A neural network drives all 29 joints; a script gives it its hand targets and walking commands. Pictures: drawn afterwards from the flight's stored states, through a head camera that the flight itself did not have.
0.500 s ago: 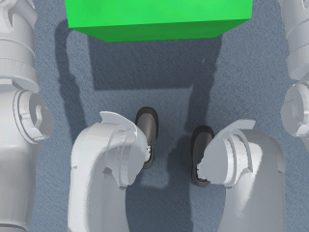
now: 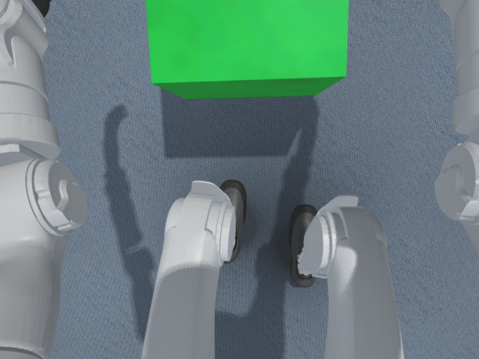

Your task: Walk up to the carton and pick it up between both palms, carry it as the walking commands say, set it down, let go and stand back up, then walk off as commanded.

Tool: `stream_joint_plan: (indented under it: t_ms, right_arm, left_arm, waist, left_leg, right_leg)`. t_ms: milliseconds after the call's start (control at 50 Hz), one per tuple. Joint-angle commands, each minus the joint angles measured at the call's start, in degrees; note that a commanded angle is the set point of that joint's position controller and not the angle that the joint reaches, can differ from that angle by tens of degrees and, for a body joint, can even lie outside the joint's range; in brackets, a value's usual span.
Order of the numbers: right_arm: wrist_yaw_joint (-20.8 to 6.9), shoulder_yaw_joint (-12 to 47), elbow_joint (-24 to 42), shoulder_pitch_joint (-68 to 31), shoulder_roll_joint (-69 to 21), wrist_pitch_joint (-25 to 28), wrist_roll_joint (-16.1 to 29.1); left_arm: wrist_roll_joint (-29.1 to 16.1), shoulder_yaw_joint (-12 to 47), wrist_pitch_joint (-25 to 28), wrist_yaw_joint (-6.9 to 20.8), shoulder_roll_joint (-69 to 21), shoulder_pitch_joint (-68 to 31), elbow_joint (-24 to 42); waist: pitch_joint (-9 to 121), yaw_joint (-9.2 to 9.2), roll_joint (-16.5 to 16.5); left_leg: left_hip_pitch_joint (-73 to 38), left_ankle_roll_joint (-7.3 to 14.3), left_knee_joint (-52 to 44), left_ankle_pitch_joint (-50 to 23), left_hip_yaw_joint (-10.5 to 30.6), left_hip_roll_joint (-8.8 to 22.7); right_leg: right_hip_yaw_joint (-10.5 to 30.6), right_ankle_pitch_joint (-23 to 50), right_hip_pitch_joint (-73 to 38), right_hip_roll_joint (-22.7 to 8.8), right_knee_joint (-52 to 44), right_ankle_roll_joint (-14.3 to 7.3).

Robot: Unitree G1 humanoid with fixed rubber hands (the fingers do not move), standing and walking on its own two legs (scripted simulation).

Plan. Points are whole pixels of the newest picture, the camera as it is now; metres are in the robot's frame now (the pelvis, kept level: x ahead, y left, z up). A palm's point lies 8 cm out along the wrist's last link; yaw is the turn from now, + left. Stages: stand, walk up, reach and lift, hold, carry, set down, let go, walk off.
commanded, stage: set down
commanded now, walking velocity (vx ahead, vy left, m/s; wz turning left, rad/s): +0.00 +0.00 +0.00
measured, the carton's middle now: (247, 17) +0.60 +0.10 -0.32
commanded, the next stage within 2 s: let go in 0.88 s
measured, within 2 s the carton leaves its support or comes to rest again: neither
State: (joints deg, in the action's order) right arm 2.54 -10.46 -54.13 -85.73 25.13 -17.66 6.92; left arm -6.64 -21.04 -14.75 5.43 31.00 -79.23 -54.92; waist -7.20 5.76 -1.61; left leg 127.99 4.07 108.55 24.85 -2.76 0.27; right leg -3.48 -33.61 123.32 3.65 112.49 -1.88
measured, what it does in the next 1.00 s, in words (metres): rises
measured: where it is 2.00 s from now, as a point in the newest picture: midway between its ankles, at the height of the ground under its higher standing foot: (265, 246)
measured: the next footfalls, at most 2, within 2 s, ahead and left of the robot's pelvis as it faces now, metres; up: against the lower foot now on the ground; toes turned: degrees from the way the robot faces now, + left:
none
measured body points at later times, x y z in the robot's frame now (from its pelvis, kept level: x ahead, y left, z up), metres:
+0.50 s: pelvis +0.01 +0.00 +0.13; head +0.34 +0.04 +0.44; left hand +0.54 +0.35 +0.06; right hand +0.62 -0.14 +0.06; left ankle +0.13 +0.10 -0.40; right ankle +0.09 -0.10 -0.40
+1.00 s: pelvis +0.05 +0.01 +0.23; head +0.34 +0.05 +0.57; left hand +0.53 +0.35 +0.15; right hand +0.60 -0.13 +0.14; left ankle +0.13 +0.10 -0.40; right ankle +0.09 -0.10 -0.40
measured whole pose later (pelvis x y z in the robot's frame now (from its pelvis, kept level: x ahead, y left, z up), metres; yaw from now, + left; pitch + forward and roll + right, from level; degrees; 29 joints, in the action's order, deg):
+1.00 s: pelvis +0.05 +0.01 +0.23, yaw +1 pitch +44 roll -3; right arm -0.3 -17.8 -54.0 -67.3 17.3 -13.9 -1.9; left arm 1.4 -24.5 -11.3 8.4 24.3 -64.0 -54.3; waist 3.9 4.7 -1.0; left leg 87.9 3.4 57.0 13.1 0.0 -2.4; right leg -0.5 -19.5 83.5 3.5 58.8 -0.3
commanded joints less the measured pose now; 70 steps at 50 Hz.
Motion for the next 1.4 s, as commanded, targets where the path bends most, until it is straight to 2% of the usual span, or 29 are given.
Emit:
stream_joint_plan:
  t_ms: [0,80,100,180,220,320,340,380,400,420,460,540,560,580,600,620,700,720,780,800,860,940,1120,1180,1240,1280,1320,1340,1380]
  right_arm:
    - [-0.3,-3.8,14.1,-16.4,12.2,0.5,-1.5]
    - [-1.2,-4.2,4.9,-12.3,6.3,-1.5,-2.2]
    - [-1.3,0.0,16.7,-15.6,4.0,-1.3,0.3]
    - [-1.8,-3.5,3.2,-13.1,9.7,-1.2,-3.5]
    - [-1.6,-1.8,7.1,-12.1,7.7,-1.1,-1.4]
    - [-1.9,-4.5,11.3,-16.7,12.6,-0.7,-2.0]
    - [-1.7,-3.5,10.8,-12.8,8.5,-0.8,0.2]
    - [-3.1,-3.1,-4.7,-6.1,6.3,-1.9,-2.8]
    - [-3.1,-3.3,9.0,-6.9,6.3,-0.5,-1.2]
    - [-2.8,-5.8,9.1,-13.1,11.3,-0.8,-2.6]
    - [-3.6,-2.4,13.4,-6.7,8.1,-0.1,-0.8]
    - [-4.8,-4.9,1.1,-3.4,6.9,-0.3,-2.0]
    - [-4.7,-3.4,11.6,-4.7,4.9,1.0,-2.1]
    - [-4.7,-4.3,8.7,-7.6,10.0,1.8,-2.7]
    - [-4.8,-2.7,8.7,-9.8,7.5,0.7,-0.6]
    - [-4.5,-5.1,9.6,-7.6,8.2,1.3,-3.6]
    - [-4.6,-5.8,7.6,-6.3,6.8,0.8,-4.7]
    - [-4.7,-5.0,5.1,-1.9,6.2,1.2,-2.9]
    - [-3.8,-5.2,6.5,1.3,0.6,1.9,-4.2]
    - [-3.8,-7.4,0.7,3.0,1.7,1.9,-5.3]
    - [-3.9,-8.6,0.9,1.4,-0.1,3.7,-7.2]
    - [-2.9,-8.2,2.9,8.5,1.4,4.6,-9.9]
    - [0.4,-3.8,26.4,30.2,-2.5,6.8,-9.3]
    - [-0.3,0.5,24.4,48.2,-5.0,6.7,-7.5]
    - [-1.0,-3.4,18.4,36.6,-4.7,8.3,-6.9]
    - [-1.4,1.0,21.5,47.8,-6.3,9.4,-8.3]
    - [-2.0,0.5,22.5,73.4,-9.1,11.2,-10.2]
    - [-1.7,0.5,21.5,55.2,-6.6,12.2,-7.6]
    - [-2.3,-0.8,22.0,56.3,-6.6,12.8,-7.9]
  left_arm:
    - [-0.4,-2.5,0.2,0.4,17.8,-17.1,14.2]
    - [-0.4,-3.1,0.0,2.8,14.6,-13.9,3.7]
    - [-4.7,3.3,-0.2,2.8,11.6,-12.8,15.4]
    - [1.0,-1.5,-1.6,3.1,11.9,-11.7,4.3]
    - [-0.7,-0.6,-1.0,3.0,10.9,-9.2,4.5]
    - [0.3,-3.8,-0.7,2.2,18.3,-16.2,11.5]
    - [-3.8,3.3,-1.0,1.9,10.7,-13.4,14.8]
    - [0.2,-0.9,-1.8,2.1,11.9,-6.2,-1.2]
    - [-1.2,-0.2,-1.4,2.3,10.1,-7.0,13.3]
    - [1.3,-5.8,-1.1,2.3,16.2,-9.1,9.1]
    - [1.0,-2.0,-1.2,2.3,11.9,-4.8,13.3]
    - [1.1,-2.0,-1.0,3.2,9.0,-5.4,5.1]
    - [2.3,-2.7,0.1,3.4,9.9,-4.6,13.1]
    - [0.4,-1.9,0.0,3.0,8.8,-4.2,9.1]
    - [0.2,-2.4,0.0,3.1,9.7,-6.0,7.5]
    - [0.4,-3.8,0.5,3.1,8.6,-5.0,8.5]
    - [1.4,-4.2,0.6,2.7,9.7,-5.1,7.7]
    - [2.7,-2.6,1.2,3.5,9.2,-1.5,3.5]
    - [4.2,-2.3,2.5,4.3,5.6,-3.0,8.9]
    - [4.2,-3.8,2.7,4.2,6.8,-2.2,2.4]
    - [6.2,-2.5,3.6,3.7,2.3,-0.5,1.7]
    - [9.6,-5.8,4.2,2.6,5.2,6.0,1.9]
    - [5.4,1.1,5.3,3.7,3.5,27.4,22.4]
    - [7.6,2.1,6.0,3.3,1.9,45.8,23.4]
    - [4.7,4.9,6.5,3.2,-1.9,32.2,16.1]
    - [5.3,5.9,8.1,3.0,-3.6,47.3,21.8]
    - [8.7,7.3,10.1,3.5,-7.3,73.2,21.2]
    - [3.2,11.6,11.6,3.1,-9.2,51.2,22.8]
    - [3.9,11.1,11.8,2.3,-7.6,47.6,23.4]
  waist:
    - [75.7,0.99,-0.3]
    - [56.8,3.61,-2.4]
    - [72.1,2.34,-3.0]
    - [62.6,1.49,-3.1]
    - [68.3,1.06,4.0]
    - [72.0,3.22,0.7]
    - [78.5,-1.30,0.9]
    - [58.7,1.63,-2.6]
    - [73.7,1.12,-0.2]
    - [72.2,5.17,-0.2]
    - [79.5,2.64,0.9]
    - [58.5,1.86,-0.9]
    - [63.7,2.99,-2.8]
    - [65.0,0.18,-0.9]
    - [66.8,3.82,0.5]
    - [65.5,0.37,-3.2]
    - [65.3,1.90,-6.0]
    - [62.7,2.00,1.8]
    - [62.3,3.34,3.1]
    - [58.5,-0.71,3.3]
    - [54.0,-1.04,4.7]
    - [62.1,1.10,1.5]
    - [74.0,-1.17,0.4]
    - [66.3,0.56,4.0]
    - [42.9,0.91,6.1]
    - [52.5,-0.89,-1.1]
    - [53.8,-0.59,3.4]
    - [38.2,-2.54,4.8]
    - [32.4,-3.79,3.4]
  left_leg:
    - [-61.1,-2.3,-9.9,-28.8,4.6,-1.4]
    - [-43.4,-2.2,-16.4,-14.3,5.8,-0.2]
    - [-53.3,-2.5,-16.3,-23.7,5.4,-0.7]
    - [-47.1,-2.7,-21.7,-16.3,4.8,-0.5]
    - [-62.4,-4.0,-21.6,-24.6,3.2,-1.2]
    - [-65.3,-4.1,-26.3,-22.9,4.5,-0.9]
    - [-70.2,-3.9,-27.0,-30.7,4.7,-1.5]
    - [-60.8,-3.4,-28.9,-20.6,6.3,-0.7]
    - [-71.5,-4.5,-30.6,-25.7,5.9,-1.3]
    - [-71.3,-4.2,-31.4,-27.4,5.3,-1.7]
    - [-80.8,-3.6,-32.8,-37.1,4.5,-2.0]
    - [-68.9,-3.3,-39.5,-22.5,5.9,-0.5]
    - [-73.8,-2.9,-40.8,-24.8,5.6,-1.1]
    - [-72.4,-3.4,-40.6,-28.2,4.4,-1.2]
    - [-78.3,-3.9,-41.7,-27.0,4.3,-1.1]
    - [-73.0,-4.0,-42.4,-29.5,4.5,-1.2]
    - [-78.5,-3.7,-49.1,-27.4,6.4,-0.7]
    - [-81.7,-3.5,-48.5,-30.3,3.2,-1.4]
    - [-88.7,-3.9,-49.7,-32.9,6.1,0.0]
    - [-87.5,-3.8,-48.9,-35.7,5.5,-0.1]
    - [-86.9,-4.2,-50.3,-41.4,6.2,0.7]
    - [-93.9,-4.1,-49.8,-43.5,6.5,0.7]
    - [-115.6,-4.0,-54.0,-57.9,10.6,-0.2]
    - [-121.5,-6.0,-58.5,-50.9,11.5,0.4]
    - [-106.9,-6.3,-62.5,-33.7,8.9,0.7]
    - [-108.9,-5.0,-65.6,-34.9,9.1,0.5]
    - [-117.9,-3.7,-66.6,-44.2,9.7,1.7]
    - [-110.6,-4.3,-67.3,-40.0,8.7,0.2]
    - [-107.2,-4.5,-70.8,-23.4,9.1,2.1]
  right_leg:
    - [2.2,13.0,-27.4,1.3,-14.1,2.2]
    - [3.5,8.6,-28.0,0.0,-19.0,2.1]
    - [4.0,15.4,-38.7,0.4,-19.1,1.4]
    - [4.5,10.5,-38.4,-0.3,-24.1,1.4]
    - [3.7,13.9,-32.5,0.5,-26.5,1.6]
    - [3.6,12.4,-38.1,-0.1,-30.9,1.5]
    - [3.3,18.5,-43.5,1.0,-30.1,2.3]
    - [2.1,9.3,-34.3,0.0,-31.3,2.4]
    - [2.9,16.4,-43.5,1.2,-34.5,1.4]
    - [2.1,14.1,-39.4,1.7,-34.7,2.6]
    - [2.2,21.2,-44.9,1.7,-37.0,3.4]
    - [3.4,11.7,-41.0,-1.0,-42.9,2.7]
    - [3.2,16.4,-47.0,-0.2,-44.4,3.2]
    - [3.5,18.3,-49.4,-1.1,-43.9,2.5]
    - [4.8,15.7,-47.6,-0.8,-46.6,3.2]
    - [2.7,20.4,-52.6,0.1,-46.1,2.5]
    - [2.5,19.1,-57.8,-0.4,-51.2,2.9]
    - [4.4,21.6,-55.4,-0.6,-54.0,3.0]
    - [4.3,23.2,-54.9,-1.4,-56.9,3.0]
    - [5.2,22.6,-47.7,-0.5,-57.8,2.8]
    - [3.6,23.4,-43.5,-0.7,-56.4,3.1]
    - [4.6,23.0,-48.5,-1.3,-58.4,2.7]
    - [2.7,30.6,-60.7,0.6,-63.3,3.2]
    - [2.3,25.0,-61.1,-0.8,-65.9,4.7]
    - [4.5,12.2,-56.4,-0.2,-71.4,2.9]
    - [5.3,22.8,-76.4,-1.6,-70.1,2.4]
    - [6.2,31.6,-83.0,-1.5,-71.7,3.5]
    - [5.1,25.1,-71.0,-1.0,-73.5,2.8]
    - [5.7,13.3,-72.1,-2.5,-75.9,1.8]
